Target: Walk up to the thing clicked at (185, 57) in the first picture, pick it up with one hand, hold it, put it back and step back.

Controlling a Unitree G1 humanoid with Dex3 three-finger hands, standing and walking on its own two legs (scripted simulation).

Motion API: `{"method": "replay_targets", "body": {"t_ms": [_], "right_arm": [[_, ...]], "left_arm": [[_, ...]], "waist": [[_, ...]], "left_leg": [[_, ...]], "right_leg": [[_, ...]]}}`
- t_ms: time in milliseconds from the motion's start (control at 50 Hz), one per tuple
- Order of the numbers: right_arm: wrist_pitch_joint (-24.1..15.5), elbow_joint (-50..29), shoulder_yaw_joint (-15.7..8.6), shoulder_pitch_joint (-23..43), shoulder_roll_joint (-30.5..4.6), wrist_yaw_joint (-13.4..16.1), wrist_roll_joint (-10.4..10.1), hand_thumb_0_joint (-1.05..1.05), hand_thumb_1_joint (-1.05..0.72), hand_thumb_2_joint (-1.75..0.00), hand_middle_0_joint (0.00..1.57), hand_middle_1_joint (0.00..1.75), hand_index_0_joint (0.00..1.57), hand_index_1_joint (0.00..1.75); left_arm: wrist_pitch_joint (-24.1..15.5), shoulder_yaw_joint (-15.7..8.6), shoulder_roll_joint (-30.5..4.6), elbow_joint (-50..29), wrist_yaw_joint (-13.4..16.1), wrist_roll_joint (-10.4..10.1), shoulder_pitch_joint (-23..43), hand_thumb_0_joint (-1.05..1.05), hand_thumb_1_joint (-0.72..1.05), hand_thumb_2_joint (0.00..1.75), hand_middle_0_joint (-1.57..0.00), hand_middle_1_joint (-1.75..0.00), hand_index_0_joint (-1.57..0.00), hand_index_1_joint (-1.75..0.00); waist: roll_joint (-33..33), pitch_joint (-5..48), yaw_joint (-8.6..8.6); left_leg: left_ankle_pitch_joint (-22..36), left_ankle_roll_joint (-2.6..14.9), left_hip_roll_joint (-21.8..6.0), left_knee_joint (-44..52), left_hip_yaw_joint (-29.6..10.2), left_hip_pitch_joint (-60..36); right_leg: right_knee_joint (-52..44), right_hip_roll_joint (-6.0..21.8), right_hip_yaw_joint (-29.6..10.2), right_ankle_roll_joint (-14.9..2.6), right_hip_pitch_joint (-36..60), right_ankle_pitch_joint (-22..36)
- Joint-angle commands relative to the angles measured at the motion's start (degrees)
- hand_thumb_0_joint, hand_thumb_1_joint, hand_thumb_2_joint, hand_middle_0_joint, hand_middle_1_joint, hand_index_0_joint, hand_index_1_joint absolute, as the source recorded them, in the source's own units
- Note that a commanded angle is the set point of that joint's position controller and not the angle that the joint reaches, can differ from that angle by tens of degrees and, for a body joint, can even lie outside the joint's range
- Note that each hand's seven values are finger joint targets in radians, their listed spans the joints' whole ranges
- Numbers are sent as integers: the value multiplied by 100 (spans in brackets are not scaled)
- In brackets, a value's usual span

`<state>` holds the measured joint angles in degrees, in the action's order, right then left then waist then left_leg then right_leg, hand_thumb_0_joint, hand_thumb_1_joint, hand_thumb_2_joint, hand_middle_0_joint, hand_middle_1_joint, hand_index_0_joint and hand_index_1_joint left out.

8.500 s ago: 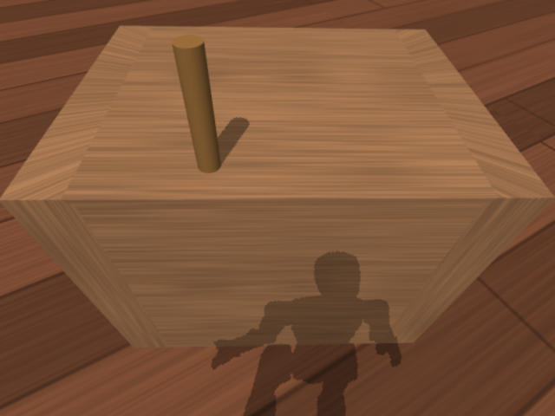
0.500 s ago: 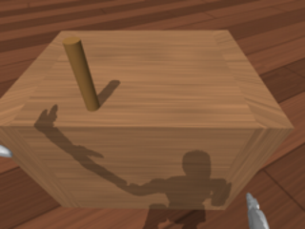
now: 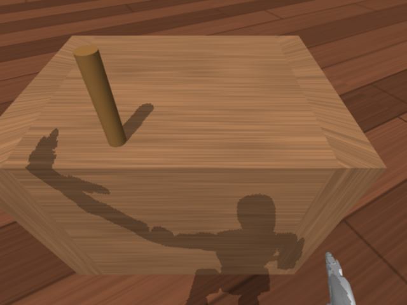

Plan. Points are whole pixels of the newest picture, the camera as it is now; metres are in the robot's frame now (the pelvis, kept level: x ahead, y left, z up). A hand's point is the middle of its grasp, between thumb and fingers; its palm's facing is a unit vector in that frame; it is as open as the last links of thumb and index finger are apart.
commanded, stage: go down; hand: left
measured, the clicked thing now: (104, 103) +0.50 +0.22 +0.15
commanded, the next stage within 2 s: approach in 1.62 s
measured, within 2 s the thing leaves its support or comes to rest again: neither
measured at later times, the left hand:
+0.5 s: hand out of the picture +0.35 +0.39 +0.22, palm faces +0.21 -0.98 -0.01, open 17.5 cm
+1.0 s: hand out of the picture +0.36 +0.40 +0.21, palm faces +0.22 -0.98 +0.00, open 17.6 cm
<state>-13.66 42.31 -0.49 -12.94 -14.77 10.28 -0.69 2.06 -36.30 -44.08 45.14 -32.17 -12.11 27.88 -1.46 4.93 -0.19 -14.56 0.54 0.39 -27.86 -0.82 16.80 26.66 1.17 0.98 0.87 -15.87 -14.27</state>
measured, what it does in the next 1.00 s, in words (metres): stands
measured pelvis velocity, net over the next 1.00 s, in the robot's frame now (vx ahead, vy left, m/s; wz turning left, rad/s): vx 0.01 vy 0.01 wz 0.00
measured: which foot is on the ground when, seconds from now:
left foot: down 0.00-1.00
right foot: down 0.00-1.00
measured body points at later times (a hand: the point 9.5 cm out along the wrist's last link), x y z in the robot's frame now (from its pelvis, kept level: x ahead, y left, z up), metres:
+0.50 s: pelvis +0.01 +0.00 +0.00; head +0.02 +0.00 +0.45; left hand +0.33 +0.44 +0.22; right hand +0.16 -0.26 -0.08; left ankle +0.00 +0.11 -0.74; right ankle -0.01 -0.13 -0.74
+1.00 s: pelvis +0.01 +0.01 +0.00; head +0.03 +0.01 +0.45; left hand +0.35 +0.45 +0.22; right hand +0.16 -0.26 -0.08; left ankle +0.00 +0.11 -0.74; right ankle -0.01 -0.13 -0.74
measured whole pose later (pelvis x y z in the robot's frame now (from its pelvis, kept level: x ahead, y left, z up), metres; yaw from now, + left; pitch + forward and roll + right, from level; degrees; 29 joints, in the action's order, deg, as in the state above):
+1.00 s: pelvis +0.01 +0.01 +0.00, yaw +0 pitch +8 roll -1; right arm -13.4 41.1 2.1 -12.2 -14.7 12.3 -0.5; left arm 5.2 -37.3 -53.2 58.2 -36.5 -10.0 37.6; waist -0.7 6.5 -2.0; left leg -16.5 0.9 0.1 -30.8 -1.1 22.3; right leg 27.2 0.9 1.2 1.2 -20.1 -14.9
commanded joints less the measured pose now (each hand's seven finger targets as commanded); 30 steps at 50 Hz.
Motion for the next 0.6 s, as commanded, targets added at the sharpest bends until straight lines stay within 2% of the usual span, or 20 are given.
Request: {"method": "replay_targets", "body": {"t_ms": [0,20,40,60,80,100,120,140,180,240,300,320,340,360,380,440,480,500,560,580], "right_arm": [[-375,-989,-337,607,-946,142,6,0,56,-5,5,5,5,5],[-365,-840,-204,532,-778,130,9,0,55,-5,5,5,5,5],[-371,-931,-208,570,-783,138,-6,0,55,-5,5,5,5,5],[-372,-878,-152,582,-713,138,-7,0,56,-5,5,5,5,5],[-366,-751,-175,471,-750,154,-10,0,55,-5,5,5,5,5],[-386,-810,-184,533,-721,154,-1,0,55,-5,5,5,5,5],[-396,-881,-232,454,-843,170,4,0,55,-5,5,5,5,5],[-388,-828,-256,397,-902,174,9,0,55,-5,5,5,5,5],[-375,-731,-153,385,-746,153,2,0,55,-5,5,5,5,5],[-401,-834,-257,519,-926,192,13,0,55,-5,5,5,5,5],[-360,-650,-201,381,-836,204,9,0,55,-5,5,5,5,5],[-380,-738,-235,493,-904,200,2,0,55,-5,5,5,5,5],[-405,-937,-130,745,-802,204,0,0,55,-5,5,5,5,5],[-375,-744,-213,550,-856,231,6,0,55,-5,5,5,5,5],[-343,-616,-177,411,-818,237,4,0,54,-5,5,5,5,5],[-348,-853,-205,555,-903,260,15,0,54,-5,5,5,5,5],[-319,-854,36,563,-638,230,-1,0,54,-5,5,5,5,5],[-321,-873,-233,480,-937,269,6,0,54,-6,5,5,5,5],[-278,-828,-24,378,-732,252,7,0,54,-6,5,5,5,5],[-286,-953,-145,431,-850,260,6,0,55,-5,5,5,5,5]], "left_arm": [[-322,-474,-2567,-1066,-75,-140,2137,0,-52,9,-5,-4,-4,-5],[-304,-428,-2464,-1014,-88,-152,2177,0,-51,8,-4,-4,-3,-5],[-295,-477,-2560,-988,-109,-129,2099,0,-52,8,-5,-4,-4,-5],[-270,-391,-2546,-957,-121,-121,2215,0,-51,9,-5,-4,-3,-5],[-245,-418,-2537,-840,-151,-153,2111,0,-51,8,-5,-4,-4,-5],[-222,-280,-2375,-877,-182,-145,2176,0,-51,9,-4,-4,-3,-5],[-214,-449,-2637,-944,-189,-140,2240,0,-52,8,-5,-3,-3,-5],[-197,-458,-2667,-945,-195,-141,2283,0,-52,7,-5,-3,-4,-4],[-141,-324,-2495,-868,-233,-140,2237,0,-52,8,-5,-3,-3,-5],[-97,-388,-2618,-862,-238,-154,2281,0,-54,7,-5,-3,-3,-4],[-52,-464,-2749,-801,-259,-155,2405,0,-55,8,-5,-4,-4,-6],[-43,-423,-2743,-787,-272,-160,2505,0,-54,8,-5,-4,-3,-6],[-24,-458,-2773,-729,-260,-146,2451,0,-54,8,-4,-3,-3,-5],[2,-450,-2842,-711,-261,-120,2494,0,-55,8,-4,-4,-3,-5],[36,-486,-2854,-670,-284,-136,2508,0,-54,8,-5,-4,-3,-5],[103,-435,-2872,-545,-335,-98,2592,0,-56,9,-5,-4,-3,-6],[144,-331,-2789,-523,-393,-94,2646,0,-56,8,-5,-4,-3,-6],[155,-407,-2926,-430,-407,-80,2636,0,-56,8,-5,-4,-3,-6],[197,-349,-2954,-333,-423,-54,2760,0,-56,9,-5,-4,-3,-6],[178,-391,-3048,-323,-411,-41,2778,0,-56,8,-5,-4,-3,-6]], "waist": [[-455,1419,41],[-494,1269,68],[-500,1312,66],[-589,1256,65],[-552,1164,49],[-586,1274,24],[-661,1457,-9],[-742,1500,-18],[-800,1380,3],[-699,1455,-9],[-720,1366,-14],[-684,1368,-11],[-571,1421,49],[-591,1363,8],[-633,1440,1],[-534,1567,-53],[-680,1486,-12],[-621,1568,-92],[-689,1391,-44],[-700,1429,-67]], "left_leg": [[1464,56,62,265,-16,-872],[1469,54,66,264,-16,-801],[1482,52,68,258,-9,-812],[1459,60,92,264,11,-759],[1471,60,77,250,7,-725],[1521,48,62,243,-9,-836],[1643,42,47,209,-17,-938],[1816,14,5,204,-54,-1001],[1904,-4,-40,205,-83,-1004],[1986,12,-32,174,-88,-1004],[1985,14,-29,166,-84,-942],[1899,19,-22,169,-85,-878],[1871,52,23,134,-56,-855],[1776,74,46,135,-32,-778],[1850,72,43,117,-38,-834],[2117,77,26,49,-52,-965],[2135,62,24,59,-62,-941],[2150,32,-22,78,-102,-994],[2038,36,4,98,-86,-823],[1987,38,24,75,-62,-809]], "right_leg": [[-327,-118,184,-145,147,1178],[-317,-125,197,-152,140,1188],[-327,-123,181,-147,113,1178],[-343,-102,164,-150,105,1183],[-319,-118,172,-144,89,1194],[-304,-135,186,-155,20,1207],[-295,-135,182,-151,37,1274],[-261,-160,211,-176,13,1337],[-246,-181,226,-206,-115,1314],[-239,-181,230,-190,-70,1391],[-265,-177,224,-190,-86,1383],[-266,-171,207,-185,-83,1343],[-269,-146,198,-160,16,1399],[-279,-134,169,-149,13,1394],[-259,-129,176,-153,11,1440],[-221,-140,181,-145,-12,1643],[-214,-146,198,-163,-67,1597],[-203,-171,217,-181,-120,1524],[-230,-162,210,-190,-88,1467],[-228,-145,185,-178,-99,1461]]}}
